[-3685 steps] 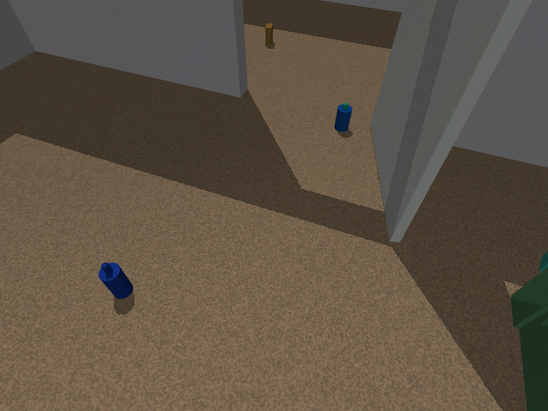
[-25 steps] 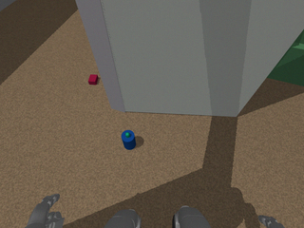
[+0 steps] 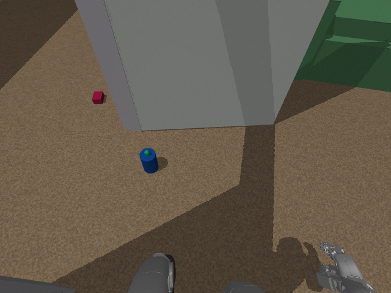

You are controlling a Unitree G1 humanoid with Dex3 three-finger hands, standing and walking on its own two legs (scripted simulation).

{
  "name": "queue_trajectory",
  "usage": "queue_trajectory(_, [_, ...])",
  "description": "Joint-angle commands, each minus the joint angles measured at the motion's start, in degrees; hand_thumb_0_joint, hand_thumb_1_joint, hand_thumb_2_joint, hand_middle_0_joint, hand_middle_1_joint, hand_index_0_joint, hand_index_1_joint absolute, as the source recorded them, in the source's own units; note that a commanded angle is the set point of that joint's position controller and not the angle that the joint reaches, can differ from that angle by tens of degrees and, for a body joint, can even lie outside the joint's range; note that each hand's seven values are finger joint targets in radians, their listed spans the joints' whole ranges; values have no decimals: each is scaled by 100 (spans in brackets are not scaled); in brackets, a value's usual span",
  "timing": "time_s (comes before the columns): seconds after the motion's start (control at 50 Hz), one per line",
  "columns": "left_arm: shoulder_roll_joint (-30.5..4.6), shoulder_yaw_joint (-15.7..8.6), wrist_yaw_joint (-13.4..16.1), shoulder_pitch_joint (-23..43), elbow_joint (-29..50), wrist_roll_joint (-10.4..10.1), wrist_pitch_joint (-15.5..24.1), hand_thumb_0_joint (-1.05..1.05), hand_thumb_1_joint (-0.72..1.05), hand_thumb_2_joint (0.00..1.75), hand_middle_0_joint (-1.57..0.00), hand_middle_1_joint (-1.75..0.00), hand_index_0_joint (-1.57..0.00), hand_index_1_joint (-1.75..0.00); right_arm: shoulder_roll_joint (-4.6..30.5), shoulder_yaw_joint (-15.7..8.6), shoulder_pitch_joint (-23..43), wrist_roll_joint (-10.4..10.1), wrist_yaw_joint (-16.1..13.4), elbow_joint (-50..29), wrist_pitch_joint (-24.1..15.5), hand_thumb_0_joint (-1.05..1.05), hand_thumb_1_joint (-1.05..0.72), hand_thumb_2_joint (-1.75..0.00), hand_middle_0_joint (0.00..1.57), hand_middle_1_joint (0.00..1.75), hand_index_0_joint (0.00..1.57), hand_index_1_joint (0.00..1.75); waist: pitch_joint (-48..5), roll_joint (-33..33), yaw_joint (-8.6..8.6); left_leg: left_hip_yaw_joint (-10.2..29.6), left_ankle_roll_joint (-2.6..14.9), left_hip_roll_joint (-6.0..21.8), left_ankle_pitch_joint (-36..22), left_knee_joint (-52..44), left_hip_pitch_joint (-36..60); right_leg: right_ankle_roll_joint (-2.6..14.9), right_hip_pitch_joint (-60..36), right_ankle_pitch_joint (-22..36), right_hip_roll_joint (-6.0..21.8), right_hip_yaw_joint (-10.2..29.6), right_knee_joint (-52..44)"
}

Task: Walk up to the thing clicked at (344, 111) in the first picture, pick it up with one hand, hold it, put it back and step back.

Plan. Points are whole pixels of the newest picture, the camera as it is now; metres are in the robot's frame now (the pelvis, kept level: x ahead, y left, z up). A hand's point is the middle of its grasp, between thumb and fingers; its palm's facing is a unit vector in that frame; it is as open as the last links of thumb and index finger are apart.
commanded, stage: step back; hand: left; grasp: from above
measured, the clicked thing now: (148, 159) +0.76 +0.27 -0.66
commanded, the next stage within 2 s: stand in 1.78 s
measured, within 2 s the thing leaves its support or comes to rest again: neither
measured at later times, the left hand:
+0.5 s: hand out of the picture -0.04 +0.24 -0.13, palm faces +0.10 -0.93 -0.35, open 7.4 cm
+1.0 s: hand out of the picture -0.26 +0.23 -0.14, palm faces +0.13 -0.91 -0.40, open 7.4 cm
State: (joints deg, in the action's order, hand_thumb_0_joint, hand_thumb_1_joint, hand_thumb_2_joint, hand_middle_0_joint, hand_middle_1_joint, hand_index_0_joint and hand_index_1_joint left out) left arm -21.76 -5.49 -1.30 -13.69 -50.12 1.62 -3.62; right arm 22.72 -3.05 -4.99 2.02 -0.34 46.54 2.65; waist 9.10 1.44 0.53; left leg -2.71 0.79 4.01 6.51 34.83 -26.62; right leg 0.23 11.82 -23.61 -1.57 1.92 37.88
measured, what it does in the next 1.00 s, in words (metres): walks backwards: left foot, then right foot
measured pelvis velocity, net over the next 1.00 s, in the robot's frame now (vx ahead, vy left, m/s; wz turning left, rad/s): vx -0.28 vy -0.06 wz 0.12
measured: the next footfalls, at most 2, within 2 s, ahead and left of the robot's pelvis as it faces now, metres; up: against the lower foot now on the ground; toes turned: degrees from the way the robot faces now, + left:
left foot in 0.32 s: -0.09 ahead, +0.10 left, +0.00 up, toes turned +5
right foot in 0.64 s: -0.20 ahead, -0.18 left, +0.00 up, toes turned +6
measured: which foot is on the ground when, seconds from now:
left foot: down 0.00-0.02, up 0.04-0.30, down 0.32-0.66, up 0.68-0.90, down 0.92-1.00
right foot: down 0.00-0.34, up 0.36-0.62, down 0.64-1.00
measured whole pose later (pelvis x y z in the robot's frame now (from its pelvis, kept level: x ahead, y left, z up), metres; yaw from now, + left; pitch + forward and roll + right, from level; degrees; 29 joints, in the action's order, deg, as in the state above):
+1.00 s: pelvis -0.28 -0.06 +0.01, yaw +7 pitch -3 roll +2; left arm -22.8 -4.0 -0.6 -13.0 -54.6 1.7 -1.7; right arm 20.8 -2.9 -13.5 2.4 0.8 57.0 0.6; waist 4.5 -1.5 1.3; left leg 1.1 1.6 -3.0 17.3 34.6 -15.0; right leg 0.5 19.1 -27.0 2.5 2.1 44.4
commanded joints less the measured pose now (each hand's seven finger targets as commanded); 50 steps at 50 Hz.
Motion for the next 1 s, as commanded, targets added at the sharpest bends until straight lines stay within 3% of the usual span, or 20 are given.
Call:
queue_trajectory(0.0, [-2144, -536, 83, -113, 650, 158, 103, 0, 90, 90, -20, -30, -20, -30, 1113, -406, 308, -95, -170, -493, -83, 0, -90, -90, 20, 30, 20, 30, -136, -1802, 428, 849, -295, -890, 2602, 2288, -274, 1689, 1998, -1789, 2597, 3237, -2891])
queue_trajectory(0.08, [-1295, -346, 217, 1064, 990, 137, 228, 0, 90, 90, -20, -30, -20, -30, 1028, -328, -716, -165, -150, -144, -165, 0, -90, -90, 20, 30, 20, 30, -490, -940, -299, 1047, -173, -1146, 1708, 3328, 66, 919, 1238, 1375, 1327, 797, -1730])
queue_trajectory(0.18, [-1272, -310, 291, 372, 1002, 140, 174, 0, 90, 90, -20, -30, -20, -30, 911, -240, -580, -102, -166, -245, -220, 0, -90, -90, 20, 30, 20, 30, -763, -1300, 234, 599, -221, -771, 2356, 1644, -193, 1115, -447, 2609, 1596, 849, -1122])
queue_trajectory(0.24, [-1335, -292, 294, 398, 1025, 39, 107, 0, 90, 90, -20, -30, -20, -30, 834, -236, -1015, -68, -170, -81, -269, 0, -90, -90, 20, 30, 20, 30, -1201, -1337, 112, 316, -90, -558, 1716, -138, 483, 979, -894, 3391, 1583, 801, -415])
queue_trajectory(0.28, [-1224, -193, 249, 391, 1061, -11, 26, 0, 90, 90, -20, -30, -20, -30, 923, -301, -1243, -52, -174, 84, -299, 0, -90, -90, 20, 30, 20, 30, -1332, -936, 39, 239, -2, -538, 327, -1277, 1303, 670, -385, 2976, 1348, 581, 24])
queue_trajectory(0.3, [-1010, -120, 222, 248, 1105, -34, 13, 0, 90, 90, -20, -30, -20, -30, 1255, -382, -1186, 6, -186, 53, -315, 0, -90, -90, 20, 30, 20, 30, -1413, -312, 114, 1335, 258, 286, -195, -1341, 1798, 426, 479, 1922, 1018, 434, 372])
queue_trajectory(0.32, [-1003, -114, 227, 592, 1220, -111, 35, 0, 90, 90, -20, -30, -20, -30, 2029, -508, -846, -70, -126, -52, -268, 0, -90, -90, 20, 30, 20, 30, -1251, 1076, 15, 2803, 1123, 1503, -1202, -1324, 1522, 86, 1237, -108, -17, -386, 1198])
queue_trajectory(0.34, [-1178, -245, 283, 1030, 1192, -40, 20, 0, 90, 90, -20, -30, -20, -30, 2163, -547, -753, -18, -144, -119, -294, 0, -90, -90, 20, 30, 20, 30, -1035, 1120, -302, 3496, 1737, 2027, -1415, -1538, 718, 13, 1111, -1277, -17, 336, 2490])
queue_trajectory(0.42, [-1133, -229, 256, 412, 864, -135, -22, 0, 90, 90, -20, -30, -20, -30, 1475, -334, -229, -16, -269, -192, -320, 0, -90, -90, 20, 30, 20, 30, -1060, 401, 169, 1684, 1278, 1177, -2244, -754, 1167, 95, 1495, -642, -254, 837, 3565])
queue_trajectory(0.52, [-987, -190, 187, 428, 818, -45, 94, 0, 90, 90, -20, -30, -20, -30, 1447, -377, -434, 65, -222, -279, -241, 0, -90, -90, 20, 30, 20, 30, -1150, 885, -86, 1622, 1315, 1178, -1497, -582, 1723, -104, 1226, -710, 72, 279, 1382])
queue_trajectory(0.6, [-998, -196, 187, -206, 230, 23, 307, 0, 90, 90, -20, -30, -20, -30, 1472, -337, -275, -35, -122, -228, -95, 0, -90, -90, 20, 30, 20, 30, -1642, 833, 115, 1116, 771, 671, -190, 49, 1150, 127, -379, 666, -86, -321, -1472])
queue_trajectory(0.62, [-1334, -303, 194, -200, 208, 108, 363, 0, 90, 90, -20, -30, -20, -30, 1148, -246, -353, -56, -93, -248, -88, 0, -90, -90, 20, 30, 20, 30, -1419, 136, 72, 923, 406, 273, 727, 641, -9, 328, -822, 330, 439, 837, -1471])
queue_trajectory(0.64, [-1990, -449, 185, -3, 374, 99, 351, 0, 90, 90, -20, -30, -20, -30, 871, -188, -15, -85, -137, -468, -113, 0, -90, -90, 20, 30, 20, 30, -1100, -1388, 256, 642, 42, -683, 2464, 1531, -762, 1056, 27, -199, 1881, 2694, -1971])
queue_trajectory(0.66, [-2298, -472, 203, 478, 524, 128, 353, 0, 90, 90, -20, -30, -20, -30, 1157, -321, 126, -64, -196, -377, -91, 0, -90, -90, 20, 30, 20, 30, -758, -1457, 324, 1188, -131, -530, 2785, 2464, -81, 1684, 1520, -512, 2610, 3409, -2239])
queue_trajectory(0.72, [-1581, -260, 264, 1025, 510, 124, 438, 0, 90, 90, -20, -30, -20, -30, 1080, -263, -243, -156, -135, -34, -160, 0, -90, -90, 20, 30, 20, 30, -507, -727, -92, 1140, -53, -763, 1981, 2878, -161, 1121, 1135, 586, 1588, 1486, -1496])
queue_trajectory(0.82, [-1564, -282, 201, 426, 305, 149, 510, 0, 90, 90, -20, -30, -20, -30, 975, -230, -170, -12, 8, 118, -310, 0, -90, -90, 20, 30, 20, 30, -680, -1156, 305, 555, -154, -489, 2353, 804, 143, 1038, 189, -630, 1459, 1444, -1515])
queue_trajectory(0.88, [-1401, -123, 149, 557, 304, 70, 406, 0, 90, 90, -20, -30, -20, -30, 955, -315, -665, -5, 19, 493, -407, 0, -90, -90, 20, 30, 20, 30, -787, -869, -26, 316, 6, -647, 1491, -1291, 1919, 723, 937, -385, 1247, 981, -1002])
queue_trajectory(0.92, [-845, 64, 126, 540, 236, -71, 407, 0, 90, 90, -20, -30, -20, -30, 1509, -409, -658, 43, 0, 525, -474, 0, -90, -90, 20, 30, 20, 30, -917, 939, -95, 3308, 746, 1018, 3545, -2215, 2138, 109, 2069, -634, 271, -66, 512])
queue_trajectory(0.94, [-1358, -119, 172, 767, 114, -39, 425, 0, 90, 90, -20, -30, -20, -30, 1825, -467, -468, 30, 33, 436, -477, 0, -90, -90, 20, 30, 20, 30, -573, 624, -179, 3737, 1292, 1528, 4141, -2427, 954, 93, 1435, -991, 399, 72, 1123])
queue_trajectory(0.98, [-1193, -74, 99, 465, -18, -97, 459, 0, 90, 90, -20, -30, -20, -30, 1312, -283, -133, 43, 26, 425, -554, 0, -90, -90, 20, 30, 20, 30, -485, 195, 111, 2685, 1025, 999, 3079, -2085, 1089, 100, 1249, -450, 499, 216, 982])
